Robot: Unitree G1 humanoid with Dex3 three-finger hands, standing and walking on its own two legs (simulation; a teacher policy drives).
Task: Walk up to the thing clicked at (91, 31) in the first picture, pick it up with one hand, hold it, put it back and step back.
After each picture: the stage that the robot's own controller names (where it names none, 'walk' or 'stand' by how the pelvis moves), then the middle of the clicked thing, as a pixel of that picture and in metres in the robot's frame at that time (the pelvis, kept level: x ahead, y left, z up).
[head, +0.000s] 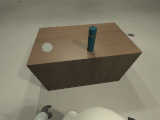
stand; (91, 40) +0.71 +0.03 +0.03
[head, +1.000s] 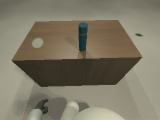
walk; (82, 38) +0.63 +0.12 +0.06
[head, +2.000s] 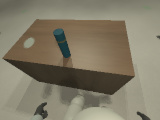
walk; (63, 45) +0.51 +0.26 +0.06
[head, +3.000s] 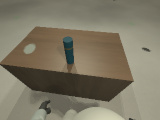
stand; (69, 52) +0.51 +0.19 +0.04
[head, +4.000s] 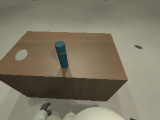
stand; (62, 56) +0.47 +0.24 +0.03
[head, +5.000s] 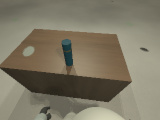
stand; (68, 54) +0.50 +0.21 +0.02
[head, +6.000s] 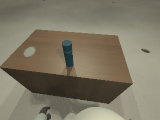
stand; (68, 55) +0.49 +0.20 +0.02
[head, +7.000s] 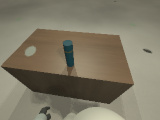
stand; (69, 54) +0.49 +0.20 +0.02
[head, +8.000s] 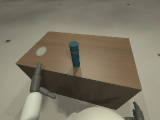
rise first; (75, 55) +0.50 +0.18 +0.03
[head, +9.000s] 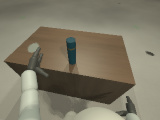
go down; (71, 52) +0.52 +0.16 +0.04
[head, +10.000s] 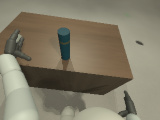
go down; (64, 46) +0.50 +0.17 +0.07
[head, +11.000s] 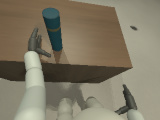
close in; (54, 34) +0.51 +0.18 +0.11
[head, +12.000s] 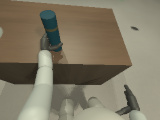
close; (53, 35) +0.53 +0.19 +0.12
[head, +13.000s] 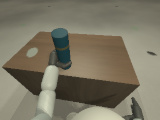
lift; (63, 52) +0.34 +0.17 +0.23
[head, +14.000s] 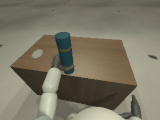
lift; (66, 56) +0.33 +0.16 +0.22
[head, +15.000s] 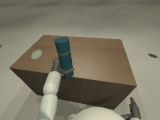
hold; (65, 59) +0.33 +0.16 +0.19
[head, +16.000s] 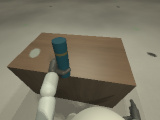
hold; (62, 60) +0.32 +0.18 +0.18
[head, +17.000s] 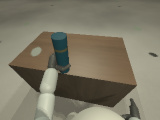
crouch; (62, 55) +0.33 +0.18 +0.20
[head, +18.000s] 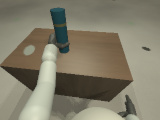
crouch; (61, 33) +0.47 +0.18 +0.24
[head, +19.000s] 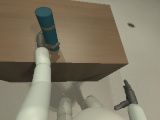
lower; (50, 33) +0.52 +0.19 +0.10
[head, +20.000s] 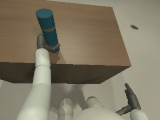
lower; (50, 35) +0.51 +0.20 +0.12
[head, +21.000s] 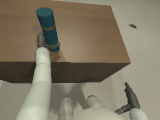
lower; (50, 34) +0.52 +0.19 +0.12
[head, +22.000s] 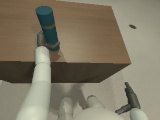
lower; (50, 33) +0.53 +0.19 +0.12
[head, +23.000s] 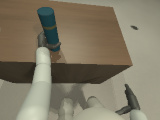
loosen; (51, 33) +0.52 +0.19 +0.12
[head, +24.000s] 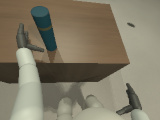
withdraw; (47, 33) +0.52 +0.20 +0.12
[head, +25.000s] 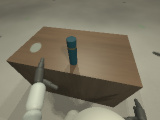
sink last; (72, 52) +0.50 +0.18 +0.07
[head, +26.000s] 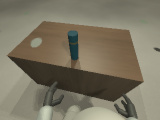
stand; (73, 47) +0.52 +0.18 +0.07
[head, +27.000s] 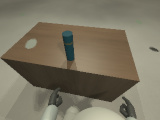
stand; (69, 47) +0.52 +0.19 +0.08
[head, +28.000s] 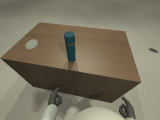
stand; (70, 48) +0.51 +0.18 +0.08
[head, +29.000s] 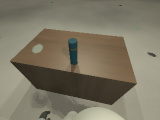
stand; (73, 52) +0.53 +0.18 +0.03
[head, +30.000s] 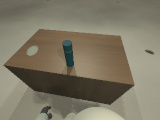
stand; (68, 55) +0.50 +0.20 +0.02
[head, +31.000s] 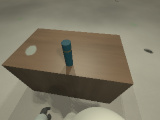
stand; (67, 54) +0.50 +0.21 +0.02
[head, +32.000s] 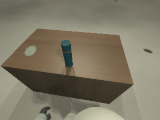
walk; (67, 55) +0.49 +0.21 +0.02
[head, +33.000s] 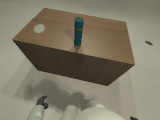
walk; (78, 33) +0.68 +0.15 +0.04
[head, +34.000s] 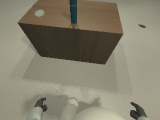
walk; (73, 10) +0.96 +0.26 +0.05
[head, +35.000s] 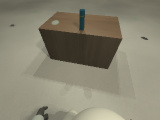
stand; (81, 20) +1.13 +0.19 +0.04
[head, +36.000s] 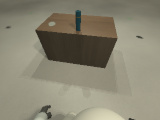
stand; (78, 21) +1.14 +0.21 +0.03
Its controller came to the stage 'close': yes
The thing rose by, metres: 0.22
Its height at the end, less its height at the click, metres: +0.00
